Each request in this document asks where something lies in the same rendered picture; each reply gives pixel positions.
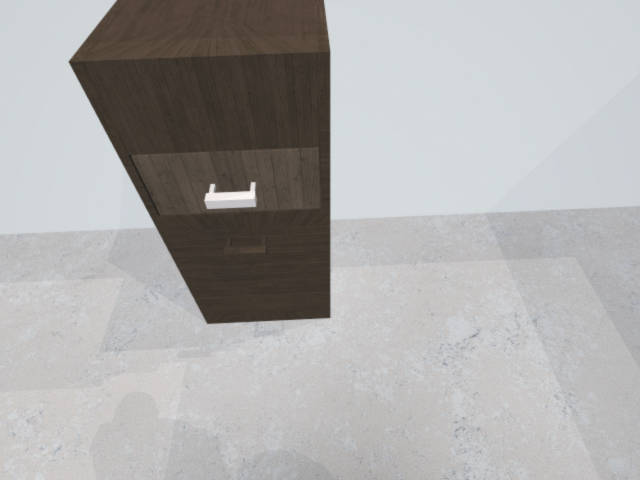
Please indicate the cabinet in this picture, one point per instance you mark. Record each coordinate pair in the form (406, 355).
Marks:
(181, 76)

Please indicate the handle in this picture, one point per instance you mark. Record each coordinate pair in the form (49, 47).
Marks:
(231, 199)
(245, 252)

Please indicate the drawer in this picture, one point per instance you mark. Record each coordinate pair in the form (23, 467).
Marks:
(286, 179)

